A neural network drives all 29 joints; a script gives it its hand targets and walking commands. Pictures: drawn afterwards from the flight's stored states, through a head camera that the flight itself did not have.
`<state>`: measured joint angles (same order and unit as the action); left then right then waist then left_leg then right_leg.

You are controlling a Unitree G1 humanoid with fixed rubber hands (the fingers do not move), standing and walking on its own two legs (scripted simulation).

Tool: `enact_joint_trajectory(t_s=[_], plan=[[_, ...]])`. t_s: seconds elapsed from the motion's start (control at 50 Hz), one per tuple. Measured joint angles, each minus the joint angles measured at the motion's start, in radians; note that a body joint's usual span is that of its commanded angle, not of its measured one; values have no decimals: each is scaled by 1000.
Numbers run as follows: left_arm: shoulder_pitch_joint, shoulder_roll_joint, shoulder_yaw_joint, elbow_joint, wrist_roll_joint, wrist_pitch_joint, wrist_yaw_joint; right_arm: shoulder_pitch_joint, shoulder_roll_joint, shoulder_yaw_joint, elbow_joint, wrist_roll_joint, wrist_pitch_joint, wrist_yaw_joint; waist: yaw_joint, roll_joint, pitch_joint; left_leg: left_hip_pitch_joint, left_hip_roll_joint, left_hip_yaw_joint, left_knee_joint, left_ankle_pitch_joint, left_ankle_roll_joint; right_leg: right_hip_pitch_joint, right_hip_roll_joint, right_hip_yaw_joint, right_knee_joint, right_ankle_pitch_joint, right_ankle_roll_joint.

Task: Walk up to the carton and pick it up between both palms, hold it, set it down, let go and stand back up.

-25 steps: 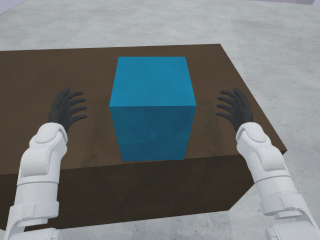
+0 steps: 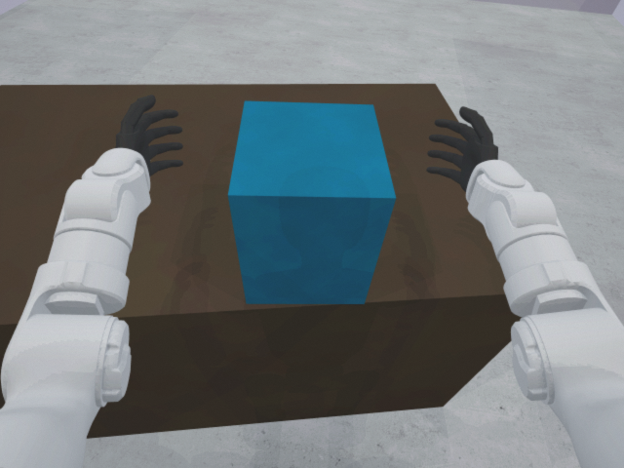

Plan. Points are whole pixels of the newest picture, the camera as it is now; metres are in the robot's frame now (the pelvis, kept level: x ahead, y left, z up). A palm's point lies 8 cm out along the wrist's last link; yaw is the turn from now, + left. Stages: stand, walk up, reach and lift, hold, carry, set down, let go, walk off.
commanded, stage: reach and lift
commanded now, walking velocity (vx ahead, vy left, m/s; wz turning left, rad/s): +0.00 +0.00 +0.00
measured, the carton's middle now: (307, 207) +0.49 +0.03 +0.04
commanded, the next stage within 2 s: none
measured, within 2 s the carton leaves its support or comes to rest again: neither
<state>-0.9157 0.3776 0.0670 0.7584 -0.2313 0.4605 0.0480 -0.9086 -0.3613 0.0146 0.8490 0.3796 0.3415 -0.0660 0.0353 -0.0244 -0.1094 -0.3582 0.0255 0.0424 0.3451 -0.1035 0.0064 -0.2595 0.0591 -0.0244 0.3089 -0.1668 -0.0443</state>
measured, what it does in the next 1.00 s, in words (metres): stands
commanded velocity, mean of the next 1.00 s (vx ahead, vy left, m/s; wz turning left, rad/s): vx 0.00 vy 0.00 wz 0.00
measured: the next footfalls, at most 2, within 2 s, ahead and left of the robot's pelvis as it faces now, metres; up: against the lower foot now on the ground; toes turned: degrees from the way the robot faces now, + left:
none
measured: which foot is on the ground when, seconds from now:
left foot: down 0.00-1.00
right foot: down 0.00-1.00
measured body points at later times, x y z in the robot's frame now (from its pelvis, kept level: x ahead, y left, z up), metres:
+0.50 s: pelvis +0.01 -0.01 +0.00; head +0.03 +0.00 +0.45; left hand +0.47 +0.23 +0.17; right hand +0.48 -0.18 +0.17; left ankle +0.04 +0.11 -0.75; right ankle -0.01 -0.09 -0.75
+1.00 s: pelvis +0.00 +0.00 -0.02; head +0.05 +0.01 +0.43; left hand +0.45 +0.23 +0.09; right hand +0.47 -0.16 +0.09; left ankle +0.04 +0.11 -0.75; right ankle -0.01 -0.09 -0.75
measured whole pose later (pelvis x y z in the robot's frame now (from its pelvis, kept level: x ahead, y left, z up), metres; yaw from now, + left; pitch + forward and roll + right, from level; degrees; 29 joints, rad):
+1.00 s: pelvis +0.00 +0.00 -0.02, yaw +0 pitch +19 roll -1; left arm -1.04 0.30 0.00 1.40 -0.23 -0.16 0.04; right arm -0.99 -0.24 0.00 1.27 0.29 -0.07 -0.07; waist 0.04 -0.02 -0.27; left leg -0.68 0.03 0.02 0.49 -0.15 0.00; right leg -0.58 0.06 -0.05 0.46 -0.22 -0.05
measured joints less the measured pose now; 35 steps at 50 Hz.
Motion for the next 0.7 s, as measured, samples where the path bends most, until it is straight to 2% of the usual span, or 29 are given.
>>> enact_joint_trajectory(t_s=[0.1, 0.24, 0.32, 0.46, 0.56, 0.7], plan=[[-58, 10, -9, 44, -6, -14, 16, -75, 1, 11, 65, 27, -10, -5, 5, 7, -38, -46, 4, -6, 19, -10, -3, -36, 4, -4, 0, -1, -1], [-140, 37, -19, 126, -8, -10, -5, -170, -12, 19, 179, 38, -14, -25, -3, 24, -21, -38, 0, -26, 27, -19, -7, -13, 4, -21, -11, -5, -2], [-172, 51, -43, 175, -34, -41, -10, -180, -19, 29, 186, 51, -21, -28, -11, 24, -29, -55, 0, -33, 29, -18, -8, -32, 4, -27, -4, -10, -4], [-155, 29, -39, 298, 1, -170, -43, -167, 24, 51, 231, 20, -84, -35, -35, 18, -42, -62, 0, -34, 22, -15, -11, -45, 5, -25, 0, -11, -3], [-93, -32, -13, 358, 42, -282, -56, -103, 64, 37, 249, -26, -161, -27, -33, 14, -34, -70, 1, -33, 20, -10, -13, -56, 6, -23, 2, -7, -4], [-52, -79, -23, 429, 52, -439, -22, -37, 120, -28, 263, -109, -264, -20, -18, 0, -69, -174, 6, -26, 47, -2, -14, -173, 8, -19, 50, -8, -8]])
